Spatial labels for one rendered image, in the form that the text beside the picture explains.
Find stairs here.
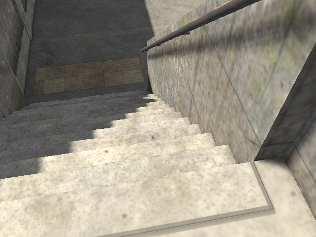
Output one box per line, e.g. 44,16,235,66
0,89,236,202

